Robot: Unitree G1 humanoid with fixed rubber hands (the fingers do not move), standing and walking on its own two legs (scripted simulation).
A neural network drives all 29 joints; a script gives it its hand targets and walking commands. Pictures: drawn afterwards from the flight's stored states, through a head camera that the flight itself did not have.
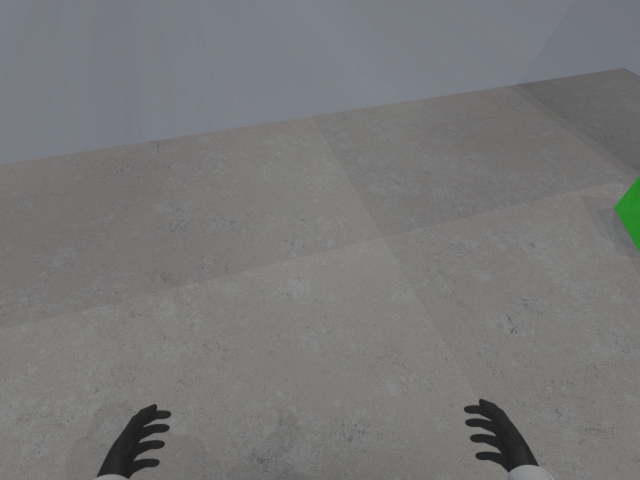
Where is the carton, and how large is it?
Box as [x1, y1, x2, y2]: [614, 176, 639, 250]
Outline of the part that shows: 639,176 614,207 639,250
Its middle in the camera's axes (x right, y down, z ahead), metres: +1.50 -0.12 +1.63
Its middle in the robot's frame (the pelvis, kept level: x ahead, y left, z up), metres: +1.19 -1.54 -0.62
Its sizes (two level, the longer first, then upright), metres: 0.276 0.251 0.259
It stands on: the floor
